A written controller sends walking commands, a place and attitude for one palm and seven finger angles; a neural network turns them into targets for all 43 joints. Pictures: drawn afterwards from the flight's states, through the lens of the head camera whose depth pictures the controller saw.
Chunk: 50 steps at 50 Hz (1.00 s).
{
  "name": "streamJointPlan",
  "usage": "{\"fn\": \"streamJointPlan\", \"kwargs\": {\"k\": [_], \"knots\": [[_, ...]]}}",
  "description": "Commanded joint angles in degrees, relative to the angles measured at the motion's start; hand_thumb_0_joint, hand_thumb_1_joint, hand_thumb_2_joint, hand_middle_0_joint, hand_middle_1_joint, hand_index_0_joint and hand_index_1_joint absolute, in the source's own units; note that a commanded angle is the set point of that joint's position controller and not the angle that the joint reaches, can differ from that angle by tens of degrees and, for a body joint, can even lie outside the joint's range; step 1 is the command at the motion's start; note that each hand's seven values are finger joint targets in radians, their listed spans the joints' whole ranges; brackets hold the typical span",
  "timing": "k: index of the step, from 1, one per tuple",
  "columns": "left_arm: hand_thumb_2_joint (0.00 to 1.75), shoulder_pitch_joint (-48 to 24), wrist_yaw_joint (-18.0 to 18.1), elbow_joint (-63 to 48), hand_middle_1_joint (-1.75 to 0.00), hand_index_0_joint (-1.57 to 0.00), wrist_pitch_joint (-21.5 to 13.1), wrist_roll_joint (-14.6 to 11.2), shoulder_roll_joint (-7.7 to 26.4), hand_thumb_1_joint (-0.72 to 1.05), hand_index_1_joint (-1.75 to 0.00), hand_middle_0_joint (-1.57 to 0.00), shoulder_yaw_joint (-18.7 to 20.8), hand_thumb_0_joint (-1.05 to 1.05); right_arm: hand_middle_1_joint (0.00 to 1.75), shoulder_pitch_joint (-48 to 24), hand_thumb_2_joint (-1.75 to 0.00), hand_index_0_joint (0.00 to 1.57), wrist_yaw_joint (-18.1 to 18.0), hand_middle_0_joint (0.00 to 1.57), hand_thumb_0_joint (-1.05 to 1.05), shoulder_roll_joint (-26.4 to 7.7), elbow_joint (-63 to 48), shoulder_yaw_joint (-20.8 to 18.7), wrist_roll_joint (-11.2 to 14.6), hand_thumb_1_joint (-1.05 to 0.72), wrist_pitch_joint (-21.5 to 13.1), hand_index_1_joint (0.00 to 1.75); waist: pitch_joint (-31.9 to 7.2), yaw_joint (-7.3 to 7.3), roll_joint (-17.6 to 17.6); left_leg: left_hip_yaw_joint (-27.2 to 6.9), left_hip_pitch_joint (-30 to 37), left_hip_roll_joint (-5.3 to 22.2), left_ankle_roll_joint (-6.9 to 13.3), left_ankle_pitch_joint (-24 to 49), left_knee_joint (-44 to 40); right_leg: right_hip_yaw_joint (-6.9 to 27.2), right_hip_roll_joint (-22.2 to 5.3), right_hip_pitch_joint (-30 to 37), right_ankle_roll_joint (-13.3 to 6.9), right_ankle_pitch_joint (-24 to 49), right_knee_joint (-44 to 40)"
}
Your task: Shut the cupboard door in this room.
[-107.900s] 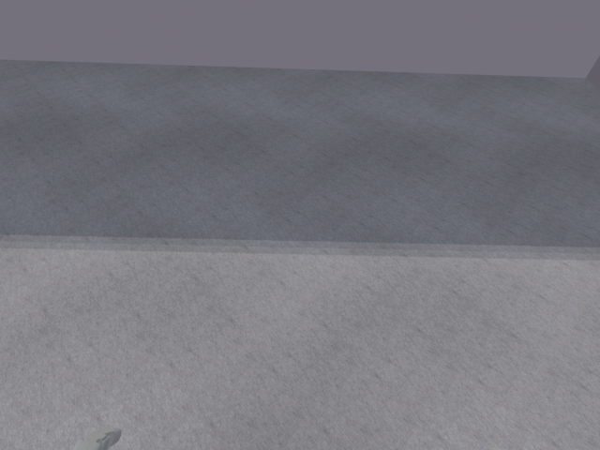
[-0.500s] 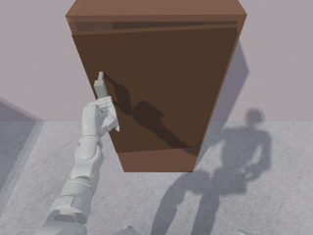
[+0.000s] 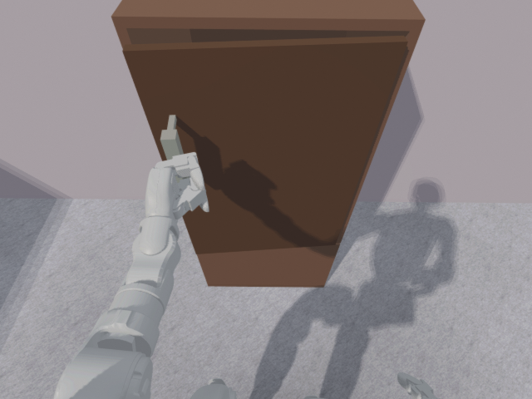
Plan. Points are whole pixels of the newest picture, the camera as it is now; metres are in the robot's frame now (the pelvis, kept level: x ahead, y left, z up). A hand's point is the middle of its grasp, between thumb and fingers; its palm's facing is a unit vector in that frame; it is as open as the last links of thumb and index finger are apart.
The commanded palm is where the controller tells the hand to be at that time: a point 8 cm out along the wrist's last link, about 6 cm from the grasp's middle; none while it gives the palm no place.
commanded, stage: push the door shut along its arc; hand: left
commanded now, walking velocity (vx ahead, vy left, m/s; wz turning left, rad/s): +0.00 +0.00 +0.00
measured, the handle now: (178, 153) +0.50 +0.15 +0.07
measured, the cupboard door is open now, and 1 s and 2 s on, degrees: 5 0 0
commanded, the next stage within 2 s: pull the fist back off the door in 0.58 s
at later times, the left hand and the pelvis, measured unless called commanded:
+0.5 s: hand (208, 171) +0.46 +0.09 +0.07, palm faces -0.11 -0.99 -0.05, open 3.1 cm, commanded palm +0.47 +0.14 +0.08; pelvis -0.01 +0.01 -0.02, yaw +0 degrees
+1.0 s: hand (219, 167) +0.47 +0.08 +0.07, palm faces +0.05 -0.99 -0.09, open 3.1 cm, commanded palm +0.44 +0.12 +0.08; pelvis -0.04 +0.01 -0.03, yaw -1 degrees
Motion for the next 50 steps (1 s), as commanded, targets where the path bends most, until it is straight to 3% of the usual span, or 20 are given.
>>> {"fn": "streamJointPlan", "kwargs": {"k": [1, 2, 5, 8, 9, 13, 15, 20, 22, 28, 34, 35, 37, 38, 39, 40, 43, 45, 46, 50], "knots": [[0.9, -29.5, -1.5, -7.6, -1.5, -1.3, -6.8, 1.0, 7.8, 0.9, -1.5, -1.3, 1.8, 0.0, 0.3, 3.5, -0.9, 0.2, -0.4, 0.2, 0.0, -8.3, -3.5, -3.2, -0.1, -0.9, -2.1, 0.3, -18.7, -2.5, -0.5, -4.2, 19.3, -0.8, 0.3, 8.3, -2.7, 3.1, -0.5, -4.9, 2.3, 17.1, -7.4], [0.9, -30.7, -2.2, -5.1, -1.5, -1.3, -6.3, 1.0, 7.6, 0.9, -1.5, -1.3, 1.5, 0.0, 0.3, 3.9, -0.9, 0.2, -0.4, 0.2, 0.0, -8.4, -3.2, -3.3, -0.1, -0.9, -1.9, 0.3, -18.4, -3.19, -1.3, -4.1, 18.5, -0.9, 0.4, 7.6, -2.4, 3.3, -0.6, -5.6, 2.5, 16.7, -7.6], [0.9, -29.4, -4.0, 2.5, -1.5, -1.3, -3.3, 1.0, 8.2, 0.9, -1.5, -1.3, 2.2, 0.0, 0.3, 5.9, -0.9, 0.2, -0.2, 0.2, 0.0, -9.1, -3.6, -3.4, 0.1, -0.9, -1.0, 0.3, -17.5, -2.67, -3.2, -4.1, 16.1, -1.2, 0.5, 7.2, -3.1, 3.1, -0.5, -4.9, 2.4, 16.5, -7.9], [0.9, -35.0, -5.3, 3.5, -1.5, -1.3, -1.9, 0.0, 7.8, 0.9, -1.5, -1.3, 2.1, 0.0, 0.3, 6.8, -0.9, 0.2, -0.3, 0.2, 0.0, -9.2, -3.9, -3.5, 0.3, -0.9, -0.4, 0.3, -17.6, -3.69, -4.5, -3.8, 15.3, -1.4, 0.8, 7.7, -2.8, 3.3, -0.5, -4.4, 2.6, 17.9, -8.4], [0.9, -38.2, -5.5, 2.4, -1.5, -1.3, -2.5, -0.3, 9.5, 0.9, -1.5, -1.3, 3.6, 0.0, 0.3, 7.2, -0.9, 0.2, -0.4, 0.2, 0.0, -9.4, -3.5, -3.6, 0.2, -0.9, -0.4, 0.3, -18.8, -4.16, -5.2, -4.1, 15.3, -1.2, 0.8, 8.0, -2.5, 3.4, -0.6, -4.3, 2.7, 18.1, -8.1], [0.9, -47.2, -5.9, -0.2, -1.5, -1.3, -6.8, -0.9, 9.8, 0.9, -1.5, -1.3, 3.4, 0.0, 0.3, 8.0, -0.9, 0.2, -0.5, 0.2, 0.0, -9.4, -2.3, -3.8, -0.3, -0.9, -1.2, 0.3, -22.3, -5.26, -0.8, -5.2, 18.7, -0.9, 0.5, 9.0, -1.1, 3.0, -0.1, -7.6, 2.1, 16.5, -6.4], [0.9, -46.9, -6.1, 1.1, -1.5, -1.3, -8.1, 0.0, 12.7, 0.9, -1.5, -1.3, 5.3, 0.0, 0.3, 9.2, -0.9, 0.2, -0.4, 0.2, 0.0, -9.9, -1.6, -4.1, -0.5, -0.9, -1.2, 0.3, -24.0, -5.12, 0.2, -5.3, 18.9, -0.8, 0.6, 10.0, -0.3, 3.1, 0.0, -8.4, 2.1, 16.8, -5.5], [0.9, -51.1, -7.8, 5.4, -1.5, -1.3, -7.5, 1.5, 13.1, 0.9, -1.5, -1.3, 3.8, 0.0, 0.3, 11.0, -0.9, 0.2, -0.2, 0.2, 0.0, -10.3, -0.8, -4.1, -0.5, -0.9, -0.8, 0.3, -22.5, -7.29, -0.1, -5.8, 17.3, -0.7, 1.0, 8.6, 0.2, 3.2, 0.1, -11.0, 2.2, 15.5, -5.5], [0.9, -54.7, -8.1, 7.3, -1.5, -1.3, -6.7, 1.7, 15.4, 0.9, -1.5, -1.3, 4.3, 0.0, 0.3, 11.5, -0.9, 0.2, -0.6, 0.2, 0.0, -10.7, 0.1, -4.1, -0.3, -0.9, -0.5, 0.3, -21.4, -8.66, -1.5, -6.0, 15.4, -0.6, 1.1, 6.3, 0.1, 3.8, 0.0, -11.4, 2.6, 13.7, -6.3], [0.9, -60.9, -10.0, 10.2, -1.5, -1.3, -4.7, 0.2, 16.0, 0.9, -1.5, -1.3, 3.0, 0.0, 0.3, 11.8, -0.9, 0.2, -1.5, 0.2, 0.0, -11.5, 0.5, -3.2, 0.2, -0.9, -1.7, 0.3, -18.0, -11.05, -1.4, -6.5, 11.3, -0.5, 1.4, -2.9, -0.4, 4.3, -0.1, -14.8, 2.6, 4.1, -7.7], [0.9, -64.8, -11.8, 10.8, -1.5, -1.3, -4.4, -0.7, 15.5, 0.9, -1.5, -1.3, 1.2, 0.0, 0.3, 11.7, -0.9, 0.2, -2.1, 0.2, 0.0, -12.1, 0.8, -2.6, 0.5, -0.9, -3.9, 0.3, -19.5, -12.31, 2.9, -7.8, 11.4, 0.0, 1.1, -8.7, -0.3, 4.0, -0.2, -19.0, 2.2, -1.2, -6.4], [0.9, -66.9, -2.0, 11.0, -1.5, -1.3, -3.9, -5.6, 14.8, 0.9, -1.5, -1.3, 11.7, 0.0, 0.3, 10.9, -0.9, 0.2, -2.2, 0.2, 0.0, -10.7, 0.8, -2.7, -0.5, -0.9, -4.5, 0.3, -19.9, -8.91, 3.6, -9.3, 9.3, -0.2, 0.3, -11.5, -1.8, 2.9, -0.1, -18.7, 1.9, -1.7, -6.2], [0.9, -62.3, 6.2, 11.9, -1.5, -1.3, -3.7, -3.6, 10.0, 0.9, -1.5, -1.3, 9.0, 0.0, 0.3, 10.8, -0.9, 0.2, -0.8, 0.2, 0.0, -10.6, 0.1, -2.6, -1.3, -0.9, -5.2, 0.3, -21.0, -9.81, 2.5, -10.4, 10.7, 0.4, -0.3, -15.0, -3.0, 1.6, 0.1, -19.7, 2.5, -2.7, -5.0], [0.9, -62.9, 8.5, 11.3, -1.5, -1.3, -3.9, -2.3, 9.0, 0.9, -1.5, -1.3, 8.6, 0.0, 0.3, 11.2, -0.9, 0.2, -0.2, 0.2, 0.0, -10.8, 0.3, -2.9, -2.0, -0.9, -5.4, 0.3, -21.5, -10.48, 1.1, -10.4, 10.7, 0.3, -0.2, -14.6, -2.8, 1.4, 0.1, -19.6, 2.7, -2.1, -4.8], [0.9, -62.4, 10.3, 12.5, -1.5, -1.3, -4.0, 0.0, 10.9, 0.9, -1.5, -1.3, 8.8, 0.0, 0.3, 11.7, -0.9, 0.2, 0.4, 0.2, 0.0, -11.0, 0.5, -2.9, -2.5, -0.9, -5.2, 0.3, -21.5, -10.23, 1.5, -9.8, 9.7, -0.1, -0.2, -13.9, -2.3, 1.4, -0.1, -19.3, 2.7, -2.1, -4.6], [0.9, -62.9, 11.3, 12.7, -1.5, -1.3, -4.7, 2.5, 13.4, 0.9, -1.5, -1.3, 9.3, 0.0, 0.3, 12.6, -0.9, 0.2, 0.7, 0.2, 0.0, -11.4, 0.6, -2.9, -3.0, -0.9, -5.2, 0.3, -22.5, -10.66, 0.8, -9.8, 9.2, -0.2, 0.2, -12.8, -1.7, 1.1, 0.0, -19.5, 2.7, -1.5, -3.8], [0.9, -63.9, 11.9, 12.8, -1.5, -1.3, -7.1, 11.0, 18.0, 0.9, -1.5, -1.3, 7.3, 0.0, 0.3, 13.2, -0.9, 0.2, 2.2, 0.2, 0.0, -11.4, 0.6, -3.1, -3.9, -0.9, -4.4, 0.3, -23.1, -10.65, 4.3, -8.7, 8.4, -0.3, 0.4, -10.3, 0.1, 2.2, -0.4, -21.0, 2.4, -1.6, -3.1], [0.9, -63.3, 10.9, 12.4, -1.5, -1.3, -8.5, 12.8, 17.8, 0.9, -1.5, -1.3, 6.5, 0.0, 0.3, 13.6, -0.9, 0.2, 2.8, 0.2, 0.0, -11.5, 0.2, -3.5, -4.1, -0.9, -3.9, 0.3, -23.8, -10.37, 5.3, -9.4, 10.6, 0.0, 0.2, -10.0, -0.3, 1.9, -0.4, -21.5, 1.9, -1.3, -2.9], [0.9, -62.3, 10.0, 11.8, -1.5, -1.3, -8.7, 12.4, 15.7, 0.9, -1.5, -1.3, 4.8, 0.0, 0.3, 13.3, -0.9, 0.2, 2.8, 0.2, 0.0, -11.4, -0.6, -3.6, -4.0, -0.9, -3.7, 0.3, -23.9, -9.94, 6.2, -9.3, 11.6, 0.0, 0.0, -10.3, -0.9, 2.1, -0.2, -21.2, 1.8, -1.5, -3.3], [0.9, -57.1, 7.6, 8.9, -1.5, -1.3, -7.0, 4.5, 12.1, 0.9, -1.5, -1.3, 7.0, 0.0, 0.3, 12.4, -0.9, 0.2, 2.2, 0.2, 0.0, -11.3, -2.3, -4.0, -2.8, -0.9, -3.1, 0.3, -26.7, -7.23, 4.7, -9.1, 15.2, 0.0, -0.4, -9.6, -3.4, 1.7, 0.5, -15.7, 1.4, -0.5, -5.0]]}}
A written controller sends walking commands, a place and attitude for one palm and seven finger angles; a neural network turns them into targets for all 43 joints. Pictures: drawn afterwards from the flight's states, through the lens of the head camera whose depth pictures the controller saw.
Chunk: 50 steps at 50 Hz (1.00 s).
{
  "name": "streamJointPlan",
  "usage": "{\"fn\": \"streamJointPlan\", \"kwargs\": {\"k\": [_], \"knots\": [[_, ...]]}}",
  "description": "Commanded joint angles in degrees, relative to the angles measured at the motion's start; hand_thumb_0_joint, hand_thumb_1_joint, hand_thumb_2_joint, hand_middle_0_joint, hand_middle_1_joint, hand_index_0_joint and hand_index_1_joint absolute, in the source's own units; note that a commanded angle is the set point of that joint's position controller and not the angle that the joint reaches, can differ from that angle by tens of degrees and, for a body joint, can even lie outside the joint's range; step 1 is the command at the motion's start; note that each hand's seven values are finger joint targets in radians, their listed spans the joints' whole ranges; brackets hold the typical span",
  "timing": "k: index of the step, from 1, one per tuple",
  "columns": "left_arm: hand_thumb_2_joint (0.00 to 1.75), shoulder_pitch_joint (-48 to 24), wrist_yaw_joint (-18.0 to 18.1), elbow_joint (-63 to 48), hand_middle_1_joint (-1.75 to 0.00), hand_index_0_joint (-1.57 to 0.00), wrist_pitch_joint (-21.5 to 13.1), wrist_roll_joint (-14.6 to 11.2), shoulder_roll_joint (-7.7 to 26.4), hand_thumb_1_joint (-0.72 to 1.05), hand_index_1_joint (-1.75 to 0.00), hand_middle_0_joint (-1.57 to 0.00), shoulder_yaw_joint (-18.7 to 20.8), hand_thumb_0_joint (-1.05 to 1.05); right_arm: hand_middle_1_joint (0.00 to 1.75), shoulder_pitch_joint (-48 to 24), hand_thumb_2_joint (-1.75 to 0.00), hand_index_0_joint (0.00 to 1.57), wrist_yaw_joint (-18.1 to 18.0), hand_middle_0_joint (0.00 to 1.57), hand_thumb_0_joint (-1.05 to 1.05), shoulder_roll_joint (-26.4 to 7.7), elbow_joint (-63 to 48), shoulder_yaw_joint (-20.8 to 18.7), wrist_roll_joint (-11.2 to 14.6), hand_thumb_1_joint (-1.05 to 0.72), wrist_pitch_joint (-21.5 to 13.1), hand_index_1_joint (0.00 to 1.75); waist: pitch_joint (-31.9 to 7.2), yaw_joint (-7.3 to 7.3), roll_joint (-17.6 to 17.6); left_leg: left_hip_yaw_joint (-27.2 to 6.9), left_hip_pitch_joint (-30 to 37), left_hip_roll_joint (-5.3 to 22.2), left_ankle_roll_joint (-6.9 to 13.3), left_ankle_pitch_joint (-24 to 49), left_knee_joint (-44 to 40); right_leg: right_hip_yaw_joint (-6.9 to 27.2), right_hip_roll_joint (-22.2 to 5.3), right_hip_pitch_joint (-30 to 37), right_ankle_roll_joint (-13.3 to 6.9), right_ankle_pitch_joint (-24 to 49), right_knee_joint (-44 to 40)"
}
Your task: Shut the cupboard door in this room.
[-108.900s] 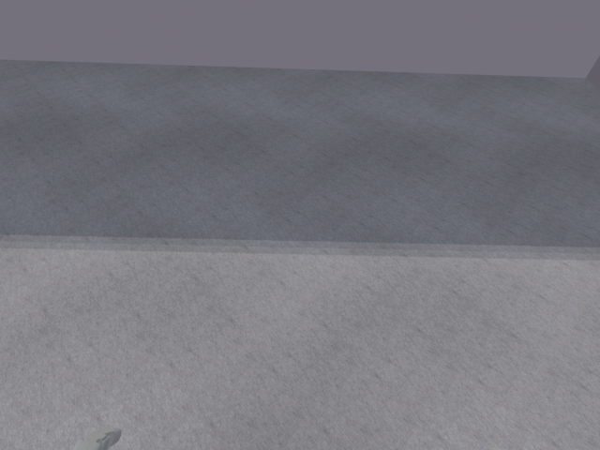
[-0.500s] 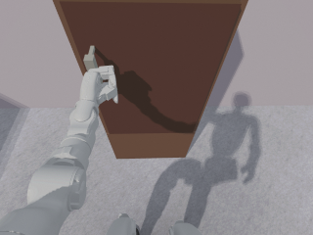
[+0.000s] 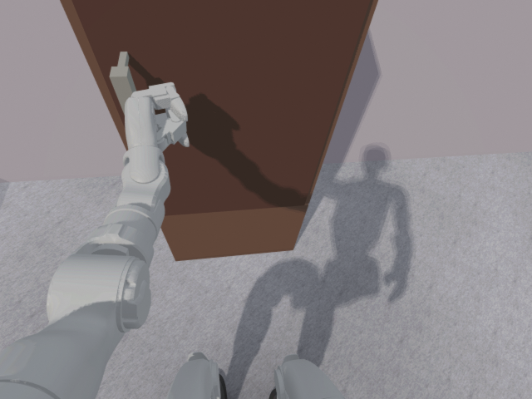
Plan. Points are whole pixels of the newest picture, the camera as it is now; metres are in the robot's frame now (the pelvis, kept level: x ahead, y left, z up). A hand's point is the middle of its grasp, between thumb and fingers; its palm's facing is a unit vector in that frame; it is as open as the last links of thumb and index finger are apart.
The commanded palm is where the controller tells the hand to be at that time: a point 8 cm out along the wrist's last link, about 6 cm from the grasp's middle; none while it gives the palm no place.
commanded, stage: pull the fist back off the door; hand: left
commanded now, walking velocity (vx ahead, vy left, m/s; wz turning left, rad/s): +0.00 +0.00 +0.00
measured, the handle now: (132, 96) +0.57 +0.15 +0.11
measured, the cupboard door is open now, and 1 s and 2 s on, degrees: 0 0 0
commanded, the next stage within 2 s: draw the hand back to the body in 0.56 s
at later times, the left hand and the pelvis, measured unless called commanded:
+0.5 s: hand (171, 160) +0.45 +0.09 +0.10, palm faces +0.07 -1.00 +0.00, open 3.1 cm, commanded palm +0.42 +0.13 +0.11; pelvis +0.06 -0.01 +0.03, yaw -1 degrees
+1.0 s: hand (134, 172) +0.39 +0.12 +0.15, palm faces +0.08 -1.00 -0.03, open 3.1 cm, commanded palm +0.35 +0.17 +0.15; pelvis +0.07 -0.02 +0.05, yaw +1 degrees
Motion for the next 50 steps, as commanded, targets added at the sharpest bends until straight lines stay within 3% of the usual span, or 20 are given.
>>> {"fn": "streamJointPlan", "kwargs": {"k": [1, 4, 7, 9, 10, 13, 15, 18, 19, 26, 29, 33, 34, 35, 36, 40, 42, 44, 47, 50], "knots": [[0.9, -28.2, -2.0, -17.0, -1.5, -1.3, -3.1, -5.9, 4.9, 0.9, -1.5, -1.3, 1.4, 0.0, 0.3, 5.4, -0.9, 0.2, -1.0, 0.2, 0.0, -10.3, -5.7, -4.0, 1.2, -0.9, -0.9, 0.3, -25.5, 1.49, 2.1, -7.0, 32.1, 0.4, -1.5, -9.5, -12.5, 2.6, 0.2, 1.9, 0.7, -0.6, -14.0], [0.9, -21.0, -2.3, -14.5, -1.5, -1.3, -1.3, -6.7, 3.1, 0.9, -1.5, -1.3, 1.3, 0.0, 0.3, 5.8, -0.9, 0.2, -1.1, 0.2, 0.0, -9.9, -5.9, -3.8, 1.5, -0.9, -0.3, 0.3, -18.9, 1.67, -4.4, -4.8, 27.1, 0.1, -0.9, -9.0, -12.9, 2.7, 0.3, 4.6, 1.3, -1.4, -16.4], [0.9, -15.8, -1.7, -15.8, -1.5, -1.3, -2.6, -5.0, 3.2, 0.9, -1.5, -1.3, 1.8, 0.0, 0.3, 5.8, -0.9, 0.2, -0.9, 0.2, 0.0, -9.5, -6.2, -3.8, 1.2, -0.9, 0.1, 0.3, -16.3, 2.74, -5.5, -3.5, 26.1, 0.0, -0.5, -5.6, -12.5, 3.0, 0.2, 5.2, 1.3, 0.9, -16.6], [0.9, -11.5, -1.4, -18.6, -1.5, -1.3, -3.8, -5.1, 3.5, 0.9, -1.5, -1.3, 3.0, 0.0, 0.3, 5.5, -0.9, 0.2, -0.5, 0.2, 0.0, -9.2, -7.1, -4.1, 1.0, -0.9, 0.5, 0.3, -16.8, 4.27, -6.5, -2.6, 26.0, -0.3, -0.4, -2.7, -12.2, 3.4, 0.2, 7.9, 1.3, 3.2, -16.8], [0.9, -9.6, -1.4, -20.6, -1.5, -1.3, -4.6, -5.1, 4.1, 0.9, -1.5, -1.3, 3.5, 0.0, 0.3, 5.1, -0.9, 0.2, -0.6, 0.2, 0.0, -9.2, -7.4, -4.1, 1.1, -0.9, 0.8, 0.3, -17.5, 5.05, -4.5, -2.4, 27.5, -0.3, -0.5, -0.4, -12.3, 3.2, 0.3, 8.7, 1.1, 5.4, -16.3], [0.9, -3.4, -2.2, -29.6, -1.5, -1.3, -5.9, -5.5, -0.3, 0.9, -1.5, -1.3, 0.1, 0.0, 0.3, 3.9, -0.9, 0.2, 0.0, 0.2, 0.0, -8.1, -8.9, -4.5, 1.2, -0.9, 1.2, 0.3, -21.6, 6.43, -2.2, -1.2, 31.9, -0.5, -0.6, 7.6, -11.4, 3.3, 0.5, 11.8, 1.1, 14.6, -15.1], [0.9, 2.9, -2.8, -35.0, -1.5, -1.3, -5.6, -5.3, -0.5, 0.9, -1.5, -1.3, -0.9, 0.0, 0.3, 3.3, -0.9, 0.2, 0.1, 0.2, 0.0, -8.1, -9.9, -4.8, 1.4, -0.9, 1.6, 0.3, -23.7, 7.85, -1.3, -1.0, 34.9, -0.5, -0.7, 12.7, -11.1, 3.0, 0.6, 14.0, 1.0, 19.9, -14.2], [0.9, 6.7, -3.7, -42.5, -1.5, -1.3, -3.8, -6.0, -3.1, 0.9, -1.5, -1.3, -4.6, 0.0, 0.3, 1.8, -0.9, 0.2, -0.1, 0.2, 0.0, -7.5, -10.8, -4.9, 2.2, -0.9, 2.3, 0.3, -22.2, 7.17, -2.6, -0.3, 36.4, -0.5, -0.4, 15.0, -11.1, 3.3, 0.4, 15.8, 1.7, 24.4, -15.2], [0.9, 9.5, -4.0, -44.7, -1.5, -1.3, -3.0, -6.6, -2.9, 0.9, -1.5, -1.3, -4.5, 0.0, 0.3, 1.2, -0.9, 0.2, -0.3, 0.2, 0.0, -7.5, -11.3, -5.0, 2.5, -0.9, 2.5, 0.3, -22.0, 7.76, -3.9, -0.3, 36.3, -0.5, -0.3, 15.0, -11.5, 3.4, 0.5, 17.3, 1.8, 25.2, -15.6], [0.9, 13.7, -5.6, -55.1, -1.5, -1.3, 0.5, -8.3, -8.5, 0.9, -1.5, -1.3, -12.6, 0.0, 0.3, -3.7, -0.9, 0.2, -2.1, 0.2, 0.0, -6.3, -11.7, -4.2, 3.9, -0.9, 2.0, 0.3, -15.9, 6.21, -3.1, -0.9, 39.2, -0.6, -0.2, 15.3, -12.2, 3.4, -0.4, 17.1, 2.2, 27.1, -17.0], [0.9, 12.9, -5.5, -53.0, -1.5, -1.3, 1.3, -7.4, -7.5, 0.9, -1.5, -1.3, -12.2, 0.0, 0.3, -4.9, -0.9, 0.2, -2.5, 0.2, 0.0, -6.2, -10.7, -4.0, 3.8, -0.9, 1.9, 0.3, -14.3, 5.96, -3.9, -1.6, 37.9, -0.6, -0.4, 13.0, -11.9, 3.7, -0.8, 15.9, 2.0, 24.9, -17.0], [0.9, 14.3, -5.8, -50.3, -1.5, -1.3, 2.9, -8.0, -7.2, 0.9, -1.5, -1.3, -11.0, 0.0, 0.3, -6.7, -0.9, 0.2, -2.8, 0.2, 0.0, -5.8, -11.0, -3.5, 3.8, -0.9, 2.1, 0.3, -15.3, 7.24, -4.3, -1.3, 37.3, -1.0, -0.6, 12.8, -12.1, 4.1, -1.4, 17.4, 2.0, 25.4, -17.1], [0.9, 15.7, -5.9, -49.9, -1.5, -1.3, 3.2, -8.3, -6.8, 0.9, -1.5, -1.3, -10.1, 0.0, 0.3, -7.1, -0.9, 0.2, -2.8, 0.2, 0.0, -5.7, -11.4, -3.3, 3.8, -0.9, 2.1, 0.3, -15.6, 8.16, -4.6, -1.2, 36.7, -1.2, -0.7, 12.4, -12.4, 4.2, -1.5, 18.6, 1.9, 25.4, -17.1], [0.9, 19.8, -5.7, -49.9, -1.5, -1.3, 3.5, -8.5, -3.1, 0.9, -1.5, -1.3, -6.2, 0.0, 0.3, -7.2, -0.9, 0.2, -3.0, 0.2, 0.0, -6.2, -12.0, -3.3, 3.9, -0.9, 2.5, 0.3, -16.9, 10.0, -5.4, -0.9, 36.5, -1.3, -0.7, 13.1, -12.8, 4.7, -1.5, 20.8, 1.9, 26.4, -17.3], [0.9, 20.2, -6.1, -52.7, -1.5, -1.3, 3.8, -8.7, -3.6, 0.9, -1.5, -1.3, -7.2, 0.0, 0.3, -8.3, -0.9, 0.2, -3.0, 0.2, 0.0, -5.8, -13.2, -2.9, 4.0, -0.9, 2.7, 0.3, -18.3, 10.33, -3.3, -0.5, 37.0, -1.5, -0.6, 13.8, -13.6, 5.0, -1.9, 22.9, 1.9, 28.2, -17.5], [0.9, 26.9, -7.0, -60.1, -1.5, -1.3, 4.8, -9.5, 1.8, 0.9, -1.5, -1.3, -2.5, 0.0, 0.3, -9.3, -0.9, 0.2, -3.4, 0.2, 0.0, -5.6, -15.5, -2.4, 4.4, -0.9, 3.4, 0.3, -20.3, 12.71, -6.0, 0.1, 37.6, -1.7, -0.4, 16.1, -15.3, 6.0, -2.4, 30.3, 2.8, 35.4, -18.5], [0.9, 29.5, -8.5, -65.0, -1.5, -1.3, 5.2, -10.1, -0.3, 0.9, -1.5, -1.3, -4.9, 0.0, 0.3, -10.3, -0.9, 0.2, -3.5, 0.2, 0.0, -5.0, -16.5, -2.1, 4.9, -0.9, 3.4, 0.3, -19.0, 12.39, -5.4, 0.5, 38.8, -1.7, -0.3, 16.4, -16.5, 5.8, -2.5, 31.6, 3.1, 37.5, -19.5], [0.9, 32.9, -10.3, -66.7, -1.5, -1.3, 6.6, -11.2, -2.0, 0.9, -1.5, -1.3, -6.8, 0.0, 0.3, -11.0, -0.9, 0.2, -3.7, 0.2, 0.0, -5.1, -16.8, -1.9, 5.5, -0.9, 3.2, 0.3, -14.6, 11.39, -6.6, 0.6, 39.0, -1.5, -0.1, 14.2, -17.6, 5.7, -2.5, 30.6, 3.8, 35.9, -21.6], [0.9, 34.7, -13.0, -67.9, -1.5, -1.3, 9.2, -12.8, -2.4, 0.9, -1.5, -1.3, -8.1, 0.0, 0.3, -12.1, -0.9, 0.2, -4.5, 0.2, 0.0, -5.7, -16.7, -1.6, 6.3, -0.9, 2.8, 0.3, -8.0, 10.11, -8.8, 0.0, 38.7, -1.4, 0.1, 9.9, -19.5, 6.0, -2.6, 29.1, 4.4, 30.0, -25.0], [0.9, 36.1, -14.5, -70.1, -1.5, -1.3, 11.7, -14.0, -0.6, 0.9, -1.5, -1.3, -6.8, 0.0, 0.3, -13.1, -0.9, 0.2, -5.5, 0.2, 0.0, -6.2, -16.5, -1.4, 6.7, -0.9, 2.0, 0.3, -5.9, 10.46, -7.7, -0.2, 39.9, -1.6, 0.3, 7.0, -20.7, 6.6, -2.7, 28.6, 4.2, 22.3, -27.9]]}}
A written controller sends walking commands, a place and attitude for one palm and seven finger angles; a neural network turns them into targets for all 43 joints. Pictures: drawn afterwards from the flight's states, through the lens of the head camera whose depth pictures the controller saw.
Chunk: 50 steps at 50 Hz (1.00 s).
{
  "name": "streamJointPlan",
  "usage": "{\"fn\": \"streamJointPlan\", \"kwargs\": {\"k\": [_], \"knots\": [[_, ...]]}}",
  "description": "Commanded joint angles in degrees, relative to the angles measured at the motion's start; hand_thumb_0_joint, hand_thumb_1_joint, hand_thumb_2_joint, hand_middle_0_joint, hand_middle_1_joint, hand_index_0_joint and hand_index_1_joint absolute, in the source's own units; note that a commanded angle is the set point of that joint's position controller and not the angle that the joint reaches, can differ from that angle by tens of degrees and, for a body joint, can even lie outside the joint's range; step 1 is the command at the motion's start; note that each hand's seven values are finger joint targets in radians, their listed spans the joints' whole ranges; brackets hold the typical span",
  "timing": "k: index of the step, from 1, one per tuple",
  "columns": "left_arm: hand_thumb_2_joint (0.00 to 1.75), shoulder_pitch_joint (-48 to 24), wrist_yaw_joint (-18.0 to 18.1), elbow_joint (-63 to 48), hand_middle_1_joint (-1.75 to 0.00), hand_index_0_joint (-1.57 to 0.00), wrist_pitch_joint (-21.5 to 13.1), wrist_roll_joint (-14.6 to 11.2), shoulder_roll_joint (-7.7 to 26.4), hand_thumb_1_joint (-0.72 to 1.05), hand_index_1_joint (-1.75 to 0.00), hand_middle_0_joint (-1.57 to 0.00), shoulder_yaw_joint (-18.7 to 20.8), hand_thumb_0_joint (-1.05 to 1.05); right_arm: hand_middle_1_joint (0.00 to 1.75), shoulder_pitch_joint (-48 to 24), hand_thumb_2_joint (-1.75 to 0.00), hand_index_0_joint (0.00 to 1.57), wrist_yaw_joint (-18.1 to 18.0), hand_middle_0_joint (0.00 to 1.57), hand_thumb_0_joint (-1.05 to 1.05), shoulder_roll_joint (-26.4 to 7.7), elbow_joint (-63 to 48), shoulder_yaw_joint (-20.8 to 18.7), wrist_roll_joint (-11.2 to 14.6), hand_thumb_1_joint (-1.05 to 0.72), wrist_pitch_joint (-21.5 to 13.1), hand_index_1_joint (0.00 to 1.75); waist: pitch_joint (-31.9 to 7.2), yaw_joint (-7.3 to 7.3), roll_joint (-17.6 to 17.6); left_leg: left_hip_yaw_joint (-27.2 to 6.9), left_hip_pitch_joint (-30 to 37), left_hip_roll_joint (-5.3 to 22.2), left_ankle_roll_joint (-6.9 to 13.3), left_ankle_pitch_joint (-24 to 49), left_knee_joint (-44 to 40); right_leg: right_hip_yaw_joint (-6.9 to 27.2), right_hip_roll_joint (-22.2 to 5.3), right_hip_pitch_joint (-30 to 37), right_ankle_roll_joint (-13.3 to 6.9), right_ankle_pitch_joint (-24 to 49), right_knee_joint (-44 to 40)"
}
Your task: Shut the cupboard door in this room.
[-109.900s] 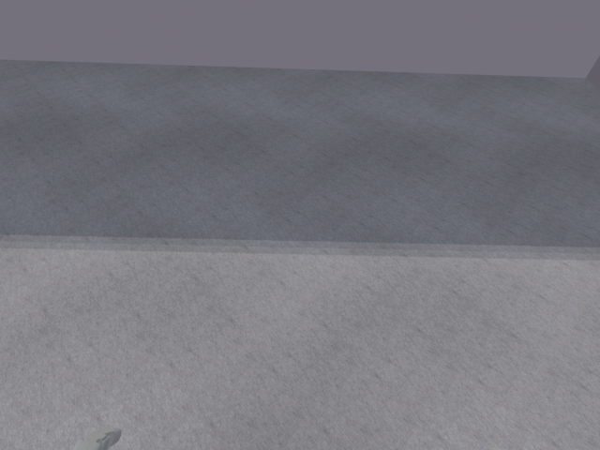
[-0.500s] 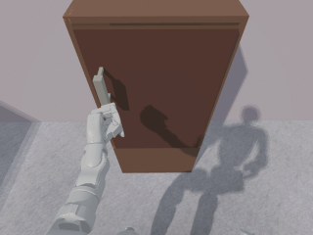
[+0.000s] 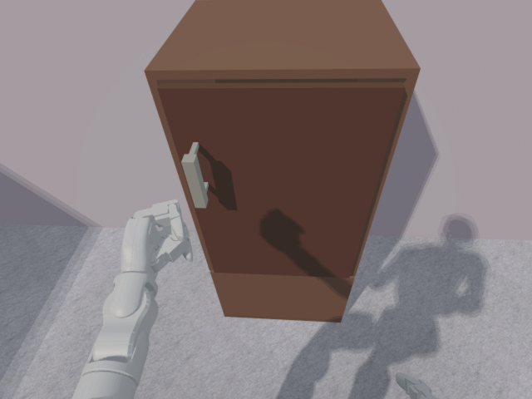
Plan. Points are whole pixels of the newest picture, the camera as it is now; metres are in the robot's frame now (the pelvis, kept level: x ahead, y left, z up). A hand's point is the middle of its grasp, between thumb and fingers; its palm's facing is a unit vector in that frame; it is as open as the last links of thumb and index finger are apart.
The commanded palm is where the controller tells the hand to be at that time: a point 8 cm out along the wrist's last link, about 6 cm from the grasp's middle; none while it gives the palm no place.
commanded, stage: draw the hand back to the body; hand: left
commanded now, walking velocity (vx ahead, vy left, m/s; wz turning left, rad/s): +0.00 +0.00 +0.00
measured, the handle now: (198, 175) +0.51 +0.16 +0.05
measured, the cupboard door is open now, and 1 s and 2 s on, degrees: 0 0 0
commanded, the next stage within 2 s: step back with the hand held close in 1.26 s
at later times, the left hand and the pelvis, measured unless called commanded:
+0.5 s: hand (100, 275) +0.24 +0.22 +0.13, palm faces +0.23 -0.94 -0.27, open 3.5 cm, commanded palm +0.20 +0.27 +0.16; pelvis +0.00 +0.02 +0.03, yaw +0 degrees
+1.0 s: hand out of the picture +0.20 +0.30 +0.19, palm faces +0.48 -0.77 -0.42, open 6.9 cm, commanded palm +0.16 +0.33 +0.21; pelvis +0.02 +0.03 +0.03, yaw +0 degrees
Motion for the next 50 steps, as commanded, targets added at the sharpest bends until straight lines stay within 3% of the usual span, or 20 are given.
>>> {"fn": "streamJointPlan", "kwargs": {"k": [1, 6, 9, 10, 11, 15, 16, 17, 21, 24, 25, 27, 32, 36, 39, 44, 45, 46, 49, 50], "knots": [[0.9, -14.4, -2.5, -15.8, -1.5, -1.3, -0.3, -1.7, 5.1, 0.9, -1.5, -1.3, 1.3, 0.0, 0.3, -8.0, -0.9, 0.2, -1.8, 0.2, 0.0, -6.7, -9.6, -2.4, 0.8, -0.9, -4.2, 0.3, -7.0, -1.23, -6.8, -1.3, 11.4, -1.0, 1.9, 7.2, -4.8, 4.8, -2.9, 0.4, 5.1, 21.2, -11.6], [0.9, -10.2, -2.0, -24.7, -1.44, -1.24, 0.0, -1.9, 9.6, 0.9, -1.44, -1.24, 5.6, 0.0, 0.3, -9.9, -0.9, 0.2, -2.5, 0.2, 0.0, -6.2, -10.1, -1.9, 0.6, -0.9, -6.0, 0.3, -10.3, 0.81, -1.4, -1.6, 15.3, -1.0, 1.8, 9.1, -7.0, 3.5, -2.3, 3.0, 3.3, 19.2, -11.5], [0.9, -5.9, -2.0, -27.8, -1.35, -1.16, 0.4, -2.6, 10.2, 0.9, -1.35, -1.16, 6.8, 0.0, 0.3, -10.5, -0.9, 0.2, -2.5, 0.2, 0.0, -5.9, -10.3, -1.7, 0.6, -0.9, -7.2, 0.3, -9.4, 1.27, -2.6, -1.6, 16.2, -0.8, 1.7, 9.8, -8.4, 2.5, -1.9, 4.1, 3.0, 19.8, -11.8], [0.9, -1.0, 0.8, -26.1, -1.32, -1.13, 2.2, 3.7, 16.6, 0.9, -1.32, -1.13, 6.3, 0.0, 0.3, -10.8, -0.9, 0.2, -3.5, 0.2, 0.0, -5.8, -9.7, -2.1, 0.5, -0.9, -5.6, 0.3, -6.6, 1.57, -4.0, -2.3, 16.7, -0.6, 1.7, 9.0, -10.2, 5.7, -4.5, 4.8, 3.6, 21.6, -15.9], [0.9, -0.8, 1.8, -28.7, -1.29, -1.11, 2.9, 3.7, 13.5, 0.9, -1.29, -1.11, 5.1, 0.0, 0.3, -11.9, -0.9, 0.2, -3.9, 0.2, 0.0, -4.8, -10.5, -1.4, 0.4, -0.9, -4.9, 0.3, -4.7, 0.9, -4.9, -2.0, 16.8, -0.8, 1.8, 8.6, -11.4, 5.6, -4.8, 5.9, 4.0, 21.0, -17.4], [0.9, 3.9, 3.2, -28.8, -1.17, -1.0, 5.1, 4.8, 13.6, 0.9, -1.17, -1.0, 5.5, 0.0, 0.3, -13.1, -0.9, 0.2, -4.8, 0.2, 0.0, -5.2, -10.1, -1.2, 0.1, -0.9, -4.0, 0.3, 1.3, 0.9, -6.0, -1.5, 19.7, -0.5, 2.1, 7.9, -14.4, 4.5, -4.3, 5.9, 3.8, 17.7, -21.2], [0.9, 4.2, 3.4, -30.4, -1.14, -0.97, 5.3, 5.0, 13.3, 0.9, -1.14, -0.97, 5.3, 0.0, 0.3, -13.4, -0.9, 0.2, -4.8, 0.2, 0.0, -5.0, -10.2, -1.0, 0.1, -0.9, -4.0, 0.3, 1.4, 0.88, -3.8, -1.6, 21.1, -0.4, 2.0, 8.1, -15.5, 3.9, -3.9, 6.2, 3.3, 16.4, -21.4], [0.9, 4.7, 3.6, -30.9, -1.11, -0.94, 5.6, 5.1, 13.3, 0.9, -1.11, -0.94, 5.4, 0.0, 0.3, -13.6, -0.9, 0.2, -4.9, 0.2, 0.0, -5.0, -10.2, -0.8, 0.0, -0.9, -4.0, 0.3, 1.9, 0.92, -3.8, -1.7, 22.4, -0.2, 2.0, 8.2, -16.3, 3.4, -3.5, 6.1, 3.0, 15.6, -22.0], [0.9, 6.0, 4.5, -36.2, -0.99, -0.83, 5.9, 5.5, 14.8, 0.9, -0.99, -0.83, 7.0, 0.0, 0.3, -14.1, -0.9, 0.2, -5.1, 0.2, 0.0, -5.0, -10.2, -0.5, -0.3, -0.9, -4.8, 0.3, 1.1, 1.3, 0.1, -2.5, 26.2, 0.1, 1.8, 8.8, -19.6, 2.4, -3.0, 8.6, 2.2, 14.2, -23.5], [0.9, 7.1, 5.4, -40.2, -0.9, -0.75, 6.0, 5.9, 17.0, 0.9, -0.9, -0.75, 9.6, 0.0, 0.3, -14.4, -0.9, 0.2, -5.1, 0.2, 0.0, -5.1, -9.7, -0.4, -0.6, -0.9, -5.6, 0.3, -0.3, 1.7, 0.8, -2.9, 28.4, 0.3, 1.6, 10.6, -21.0, 1.8, -2.7, 10.4, 1.9, 15.8, -24.2], [0.9, 8.3, 5.6, -41.5, -0.87, -0.72, 5.9, 6.1, 18.3, 0.9, -0.87, -0.72, 11.0, 0.0, 0.3, -14.3, -0.9, 0.2, -5.1, 0.2, 0.0, -5.5, -9.4, -0.6, -0.8, -0.9, -6.2, 0.3, -1.3, 2.0, 0.8, -3.1, 29.3, 0.4, 1.5, 12.0, -21.2, 1.7, -2.5, 11.1, 1.9, 17.0, -24.5], [0.9, 11.2, 5.8, -43.1, -0.81, -0.67, 6.0, 6.0, 17.6, 0.9, -0.81, -0.67, 11.4, 0.0, 0.3, -14.3, -0.9, 0.2, -4.9, 0.2, 0.0, -5.0, -9.3, -0.4, -0.9, -0.9, -6.6, 0.3, -1.5, 2.24, 1.1, -3.2, 29.9, 0.6, 1.3, 13.7, -21.9, 1.3, -2.6, 12.4, 1.8, 18.4, -24.1], [0.9, 19.5, 5.9, -43.1, -0.66, -0.53, 6.8, 5.7, 18.4, 0.9, -0.66, -0.53, 15.2, 0.0, 0.3, -14.0, -0.9, 0.2, -4.4, 0.2, 0.0, -5.2, -8.6, -0.7, -1.1, -0.9, -7.0, 0.3, 0.9, 2.93, -2.2, -3.1, 28.8, 0.9, 1.1, 16.6, -22.7, 0.9, -2.6, 14.0, 1.9, 21.0, -24.8], [0.9, 21.8, 5.8, -45.5, -0.54, -0.42, 6.9, 5.7, 19.4, 0.9, -0.54, -0.42, 17.9, 0.0, 0.3, -13.7, -0.9, 0.2, -4.0, 0.2, 0.0, -5.3, -8.3, -1.1, -1.1, -0.9, -7.2, 0.3, 1.2, 3.08, 0.3, -3.0, 29.2, 1.0, 0.8, 19.4, -22.9, 0.7, -2.8, 15.0, 2.0, 22.7, -24.9], [0.9, 22.8, 6.1, -48.0, -0.45, -0.34, 6.5, 5.7, 21.8, 0.9, -0.45, -0.34, 21.2, 0.0, 0.3, -13.7, -0.9, 0.2, -3.9, 0.2, 0.0, -5.4, -8.2, -1.5, -1.3, -0.9, -7.6, 0.3, 0.9, 3.42, -0.5, -3.1, 29.3, 1.1, 0.8, 19.3, -22.7, 0.6, -2.6, 14.8, 2.0, 22.6, -25.0], [0.9, 26.8, 6.5, -51.3, -0.3, -0.2, 5.9, 5.5, 24.5, 0.9, -0.3, -0.2, 25.9, 0.0, 0.3, -13.6, -0.9, 0.2, -3.7, 0.2, 0.0, -5.3, -7.9, -1.8, -1.2, -0.9, -8.4, 0.3, 0.2, 3.91, 1.5, -2.9, 29.3, 1.1, 0.6, 21.7, -22.0, 0.6, -2.8, 15.7, 2.0, 24.3, -24.8], [0.9, 27.9, 6.4, -49.5, -0.3, -0.2, 6.2, 5.5, 24.0, 0.9, -0.3, -0.2, 25.6, 0.0, 0.3, -13.6, -0.9, 0.2, -3.7, 0.2, 0.0, -5.7, -7.6, -2.0, -1.4, -0.9, -8.6, 0.3, 0.9, 3.94, 0.6, -2.5, 29.1, 1.0, 0.9, 21.9, -21.9, 0.8, -2.8, 15.4, 2.1, 25.1, -25.2], [0.9, 27.1, 6.2, -48.9, -0.3, -0.2, 6.5, 5.5, 21.4, 0.9, -0.3, -0.2, 23.1, 0.0, 0.3, -13.4, -0.9, 0.2, -3.7, 0.2, 0.0, -5.4, -7.5, -1.9, -1.2, -0.9, -8.5, 0.3, 1.9, 3.36, 1.1, -2.4, 28.8, 1.0, 0.8, 21.3, -22.1, 0.7, -3.0, 15.0, 2.2, 24.5, -25.0], [0.9, 25.3, 6.2, -46.7, -0.3, -0.2, 6.9, 5.7, 19.6, 0.9, -0.3, -0.2, 20.9, 0.0, 0.3, -13.1, -0.9, 0.2, -3.7, 0.2, 0.0, -6.1, -7.3, -2.2, -1.1, -0.9, -8.5, 0.3, 5.4, 2.75, -0.1, -2.9, 28.0, 1.2, 0.8, 18.4, -22.9, 0.6, -2.7, 12.7, 2.3, 21.4, -25.7], [0.9, 25.5, 6.1, -45.5, -0.3, -0.2, 7.2, 5.6, 19.8, 0.9, -0.3, -0.2, 21.1, 0.0, 0.3, -13.2, -0.9, 0.2, -3.8, 0.2, 0.0, -6.4, -7.2, -2.4, -1.1, -0.9, -8.6, 0.3, 6.0, 2.78, -2.7, -3.1, 28.1, 1.3, 1.1, 17.8, -23.0, 0.6, -2.5, 12.1, 2.5, 21.0, -26.3]]}}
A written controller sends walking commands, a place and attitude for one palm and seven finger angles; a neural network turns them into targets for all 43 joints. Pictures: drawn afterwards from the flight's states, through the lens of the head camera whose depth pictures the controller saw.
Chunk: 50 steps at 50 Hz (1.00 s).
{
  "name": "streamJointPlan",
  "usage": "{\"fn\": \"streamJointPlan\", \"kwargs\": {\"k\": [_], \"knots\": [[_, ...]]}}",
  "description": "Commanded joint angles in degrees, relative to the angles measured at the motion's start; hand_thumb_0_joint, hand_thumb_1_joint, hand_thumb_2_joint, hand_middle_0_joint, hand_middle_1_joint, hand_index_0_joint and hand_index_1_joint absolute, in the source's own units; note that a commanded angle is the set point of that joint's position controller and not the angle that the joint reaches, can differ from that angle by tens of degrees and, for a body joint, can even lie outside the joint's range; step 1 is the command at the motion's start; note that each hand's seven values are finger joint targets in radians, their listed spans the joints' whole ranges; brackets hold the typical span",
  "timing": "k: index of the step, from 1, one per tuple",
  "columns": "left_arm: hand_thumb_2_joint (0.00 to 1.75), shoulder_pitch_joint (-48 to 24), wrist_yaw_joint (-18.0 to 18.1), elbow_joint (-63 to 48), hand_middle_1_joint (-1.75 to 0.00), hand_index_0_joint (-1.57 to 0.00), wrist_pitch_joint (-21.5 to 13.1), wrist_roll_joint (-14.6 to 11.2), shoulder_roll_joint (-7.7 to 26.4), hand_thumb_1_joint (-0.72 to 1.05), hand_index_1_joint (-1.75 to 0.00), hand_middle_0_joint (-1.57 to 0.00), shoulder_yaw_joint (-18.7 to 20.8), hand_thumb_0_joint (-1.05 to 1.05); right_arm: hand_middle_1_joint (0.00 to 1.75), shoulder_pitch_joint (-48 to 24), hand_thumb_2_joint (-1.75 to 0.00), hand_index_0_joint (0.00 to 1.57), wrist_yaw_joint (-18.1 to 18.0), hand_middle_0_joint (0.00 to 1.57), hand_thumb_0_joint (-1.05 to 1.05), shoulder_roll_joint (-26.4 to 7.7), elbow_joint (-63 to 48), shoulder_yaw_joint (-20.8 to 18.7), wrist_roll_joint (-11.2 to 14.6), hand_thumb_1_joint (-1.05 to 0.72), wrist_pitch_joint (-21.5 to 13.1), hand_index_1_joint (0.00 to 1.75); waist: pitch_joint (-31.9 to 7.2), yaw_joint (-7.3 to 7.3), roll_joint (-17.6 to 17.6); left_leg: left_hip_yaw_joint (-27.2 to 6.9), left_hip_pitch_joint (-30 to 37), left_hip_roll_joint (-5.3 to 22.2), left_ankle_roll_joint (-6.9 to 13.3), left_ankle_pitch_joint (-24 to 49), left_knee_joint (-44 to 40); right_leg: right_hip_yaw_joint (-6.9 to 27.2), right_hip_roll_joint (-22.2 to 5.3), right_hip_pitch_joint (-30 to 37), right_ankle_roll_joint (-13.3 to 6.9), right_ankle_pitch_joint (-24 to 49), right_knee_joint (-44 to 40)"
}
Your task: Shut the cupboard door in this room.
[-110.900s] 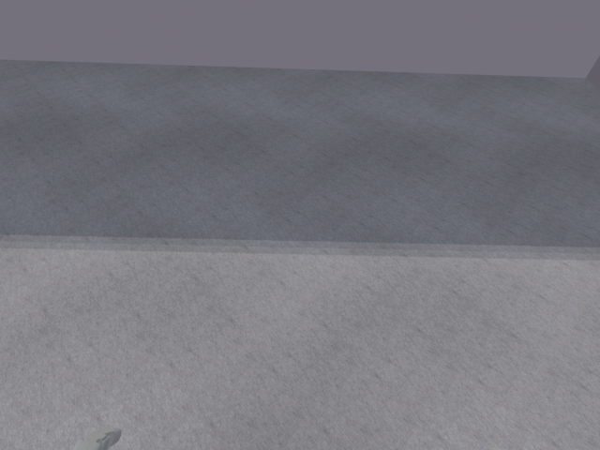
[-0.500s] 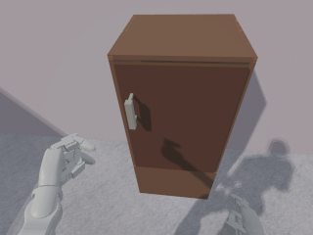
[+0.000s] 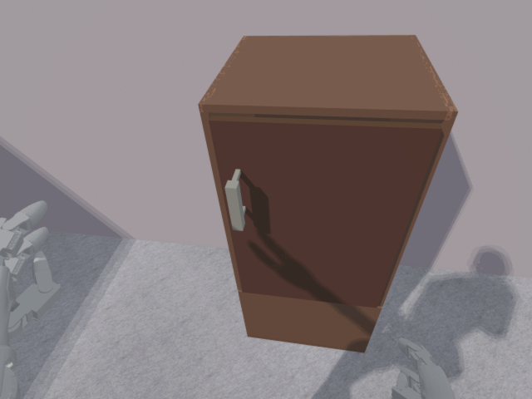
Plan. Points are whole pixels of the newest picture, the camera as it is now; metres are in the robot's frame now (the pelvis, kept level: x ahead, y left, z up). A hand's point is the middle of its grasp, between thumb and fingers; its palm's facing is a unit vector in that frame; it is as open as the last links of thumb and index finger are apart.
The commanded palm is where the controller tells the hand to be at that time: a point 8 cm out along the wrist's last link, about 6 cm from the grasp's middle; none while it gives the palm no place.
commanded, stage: draw the hand back to the body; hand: left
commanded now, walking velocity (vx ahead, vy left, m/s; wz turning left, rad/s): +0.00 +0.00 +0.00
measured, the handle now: (237, 199) +0.49 +0.13 +0.02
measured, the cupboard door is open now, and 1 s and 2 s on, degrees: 0 0 0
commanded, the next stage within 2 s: step back with the hand held close in 0.26 s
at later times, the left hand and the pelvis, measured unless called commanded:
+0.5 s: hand (67, 295) +0.18 +0.26 +0.15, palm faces +0.44 -0.78 -0.44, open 7.4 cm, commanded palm +0.13 +0.29 +0.17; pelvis -0.01 -0.01 +0.00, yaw +0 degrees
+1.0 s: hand (19, 334) +0.14 +0.30 +0.14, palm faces +0.39 -0.79 -0.47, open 7.4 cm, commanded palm +0.08 +0.33 +0.17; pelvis -0.06 +0.03 -0.01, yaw -1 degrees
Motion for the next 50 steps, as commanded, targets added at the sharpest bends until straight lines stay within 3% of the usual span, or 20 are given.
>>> {"fn": "streamJointPlan", "kwargs": {"k": [1, 4, 7, 12, 15, 19, 20, 21, 23, 27, 30, 31, 35, 36, 41, 44, 45, 47, 49, 50], "knots": [[0.9, -7.8, 0.7, -8.9, -0.3, -0.2, -3.0, 0.1, 8.0, 0.9, -0.3, -0.2, 2.9, 0.0, 0.3, -7.7, -0.9, 0.2, -0.7, 0.2, 0.0, -6.0, -9.3, -2.4, 0.1, -0.9, -3.2, 0.3, -0.1, -1.46, -3.3, -3.3, 7.1, 3.7, -0.9, 9.8, -3.8, -0.1, -0.8, -9.5, 0.3, 11.2, -3.6], [0.9, -8.1, 1.0, -10.7, -0.3, -0.2, -3.6, 0.2, 10.2, 0.9, -0.3, -0.2, 4.9, 0.0, 0.3, -7.8, -0.9, 0.2, -1.1, 0.2, 0.0, -5.8, -9.5, -2.5, -0.1, -0.9, -3.3, 0.3, -3.1, -0.76, -4.0, -3.0, 7.6, 3.2, -0.4, 9.9, -3.3, 0.1, -0.9, -8.0, 0.3, 12.0, -3.4], [0.9, -7.6, 1.2, -13.6, -0.3, -0.2, -4.3, 0.2, 11.9, 0.9, -0.3, -0.2, 6.3, 0.0, 0.3, -8.5, -0.9, 0.2, -1.2, 0.2, 0.0, -5.2, -9.5, -2.3, -0.2, -0.9, -3.8, 0.3, -5.6, -0.17, -1.4, -2.5, 7.9, 2.8, -0.4, 11.7, -2.4, 0.5, -1.3, -6.2, 0.2, 14.6, -3.0], [0.9, -6.4, 1.4, -14.2, -0.3, -0.2, -4.4, 0.2, 12.0, 0.9, -0.3, -0.2, 6.7, 0.0, 0.3, -8.6, -0.9, 0.2, -1.1, 0.2, 0.0, -4.9, -8.9, -1.9, -0.3, -0.9, -4.5, 0.3, -2.6, -0.28, 2.8, -2.4, 7.0, 2.8, -0.9, 10.9, -2.5, 0.5, -1.2, -7.3, -0.1, 13.7, -3.8], [0.9, -4.3, 1.0, -9.8, -0.3, -0.2, -3.9, -0.2, 10.9, 0.9, -0.3, -0.2, 6.7, 0.0, 0.3, -8.5, -0.9, 0.2, -1.0, 0.2, 0.0, -5.1, -8.6, -2.1, -0.1, -0.9, -4.4, 0.3, 0.9, -0.28, -1.3, -2.3, 6.0, 3.2, -0.8, 10.4, -2.7, 0.5, -1.0, -8.8, 0.2, 13.2, -5.0], [0.9, -5.3, 0.4, -8.0, -0.3, -0.2, -3.9, -0.7, 9.6, 0.9, -0.3, -0.2, 5.5, 0.0, 0.3, -8.6, -0.9, 0.2, -1.1, 0.2, 0.0, -5.1, -9.0, -2.3, 0.1, -0.9, -3.5, 0.3, 1.3, -0.68, -4.0, -1.9, 6.0, 3.1, -0.4, 7.8, -3.2, 1.0, -1.3, -9.3, 0.7, 10.4, -5.6], [0.9, -13.5, 1.3, -9.4, -0.3, -0.2, -6.4, 0.2, 18.8, 0.9, -0.3, -0.2, 13.7, 0.0, 0.3, -7.7, -0.9, 0.2, -0.9, 0.2, 0.0, -5.8, -10.8, -2.1, 0.9, -0.9, -2.5, 0.3, 6.3, -2.39, -2.2, -3.1, 2.9, 3.7, 0.2, 2.3, -0.3, 4.7, -4.3, -14.4, 1.4, 10.6, -9.7], [0.9, -7.7, 0.6, -8.0, -0.3, -0.2, -7.0, 0.4, 13.2, 0.9, -0.3, -0.2, 8.9, 0.0, 0.3, -8.4, -0.9, 0.2, -1.1, 0.2, 0.0, -5.4, -9.2, -2.8, 0.1, -0.9, -2.1, 0.3, 2.0, -2.28, -5.9, -3.8, 1.9, 3.8, 0.8, 2.8, 2.5, 5.9, -6.1, -14.2, 1.7, 11.5, -8.8], [0.9, -4.3, 0.4, -8.4, -0.3, -0.2, -6.9, 0.6, 11.1, 0.9, -0.3, -0.2, 6.0, 0.0, 0.3, -8.3, -0.9, 0.2, -0.9, 0.2, 0.0, -5.9, -9.4, -3.2, -0.1, -0.9, -1.0, 0.3, 0.4, -2.59, -7.3, -3.0, 2.3, 3.7, 0.7, 4.7, 4.3, 6.1, -7.3, -14.7, 2.3, 16.2, -7.7], [0.9, -1.6, 1.2, -13.1, -0.3, -0.2, -7.3, 0.6, 12.5, 0.9, -0.3, -0.2, 7.0, 0.0, 0.3, -8.0, -0.9, 0.2, -1.5, 0.2, 0.0, -6.3, -10.3, -3.6, 0.0, -0.9, 0.3, 0.3, -6.4, -2.85, -1.5, -2.5, 3.8, 4.9, 0.6, 13.3, 3.2, 4.3, -6.9, -11.5, 2.9, 24.6, -2.0], [0.9, -2.1, 2.1, -18.1, -0.3, -0.2, -7.3, 0.5, 16.4, 0.9, -0.3, -0.2, 10.5, 0.0, 0.3, -8.0, -0.9, 0.2, -2.2, 0.2, 0.0, -6.9, -11.3, -4.0, -0.1, -0.9, 1.1, 0.3, -9.6, -2.85, -0.7, -3.1, 5.7, 5.7, 0.6, 21.2, 3.0, 3.4, -5.5, -10.4, 2.7, 28.1, 0.8], [0.9, -1.2, 2.2, -18.7, -0.3, -0.2, -7.2, 0.4, 15.7, 0.9, -0.3, -0.2, 10.1, 0.0, 0.3, -7.5, -0.9, 0.2, -2.4, 0.2, 0.0, -6.5, -11.7, -3.9, 0.0, -0.9, 1.6, 0.3, -10.5, -3.02, -0.9, -3.9, 4.8, 6.2, 0.5, 23.6, 2.7, 2.6, -5.1, -8.6, 2.2, 28.3, 2.5], [0.9, 3.1, 2.8, -16.6, -0.3, -0.2, -6.6, -0.2, 17.5, 0.9, -0.3, -0.2, 13.4, 0.0, 0.3, -6.9, -0.9, 0.2, -2.5, 0.2, 0.0, -6.8, -12.6, -4.5, 0.1, -0.9, 3.2, 0.3, -10.6, -2.93, -2.8, -4.3, 2.6, 6.9, 0.1, 25.1, 2.6, 3.0, -4.5, -7.9, 1.4, 27.8, 3.7], [0.9, 3.9, 2.7, -16.3, -0.3, -0.2, -6.4, -0.4, 15.4, 0.9, -0.3, -0.2, 11.5, 0.0, 0.3, -6.6, -0.9, 0.2, -2.4, 0.2, 0.0, -6.5, -13.0, -4.3, 0.3, -0.9, 3.6, 0.3, -9.7, -3.36, -2.6, -4.9, 1.0, 7.2, -0.1, 24.3, 1.9, 2.9, -4.4, -7.6, 1.1, 25.9, 4.1], [0.9, 6.0, 2.8, -13.0, -0.3, -0.2, -6.4, -0.7, 13.9, 0.9, -0.3, -0.2, 10.2, 0.0, 0.3, -6.3, -0.9, 0.2, -2.2, 0.2, 0.0, -6.9, -13.0, -4.5, 0.5, -0.9, 3.8, 0.3, -5.8, -3.65, -3.3, -6.2, -4.9, 8.1, -0.1, 12.8, -0.9, 3.8, -4.1, -10.0, 1.0, 15.7, 2.5], [0.9, 4.7, 3.2, -13.6, -0.3, -0.2, -7.1, -0.3, 13.9, 0.9, -0.3, -0.2, 9.5, 0.0, 0.3, -6.2, -0.9, 0.2, -2.2, 0.2, 0.0, -7.2, -13.0, -4.4, 0.5, -0.9, 3.1, 0.3, -3.6, -3.97, -3.0, -7.6, -9.4, 8.6, 0.4, -0.7, -3.7, 4.3, -3.6, -10.8, 0.9, 7.4, 1.5], [0.9, 3.6, 3.5, -14.6, -0.3, -0.2, -7.7, 0.0, 15.7, 0.9, -0.3, -0.2, 11.1, 0.0, 0.3, -6.7, -0.9, 0.2, -2.5, 0.2, 0.0, -7.7, -12.9, -4.5, 0.3, -0.9, 2.8, 0.3, -3.3, -3.76, -2.1, -8.2, -11.5, 8.7, 0.8, -5.4, -5.3, 4.3, -3.1, -9.7, 1.0, 5.5, 1.6], [0.9, 2.1, 3.6, -16.8, -0.3, -0.2, -8.5, 0.9, 14.3, 0.9, -0.3, -0.2, 9.6, 0.0, 0.3, -6.3, -0.9, 0.2, -2.6, 0.2, 0.0, -7.7, -13.4, -4.2, 0.3, -0.9, 2.0, 0.3, -1.9, -4.04, 0.6, -10.8, -17.8, 9.9, 1.8, -15.7, -8.8, 3.8, -1.8, -6.6, 1.2, 1.5, 4.0], [0.9, 0.7, 3.9, -18.5, -0.3, -0.2, -9.5, 1.9, 14.7, 0.9, -0.3, -0.2, 10.8, 0.0, 0.3, -6.0, -0.9, 0.2, -3.0, 0.2, 0.0, -8.2, -13.3, -4.3, -0.1, -0.9, 1.0, 0.3, -2.0, -3.81, 4.2, -14.2, -25.5, 11.9, 3.1, -24.6, -13.4, 2.8, 0.4, -0.1, 1.6, 2.3, 9.3], [0.9, -0.6, 4.0, -19.8, -0.3, -0.2, -9.9, 2.3, 16.9, 0.9, -0.3, -0.2, 12.6, 0.0, 0.3, -6.5, -0.9, 0.2, -3.2, 0.2, 0.0, -8.6, -13.2, -4.5, -0.4, -0.9, 0.5, 0.3, -2.3, -3.4, 5.3, -15.7, -27.8, 12.6, 3.5, -27.3, -15.0, 2.4, 1.6, 1.9, 1.8, 3.0, 11.6]]}}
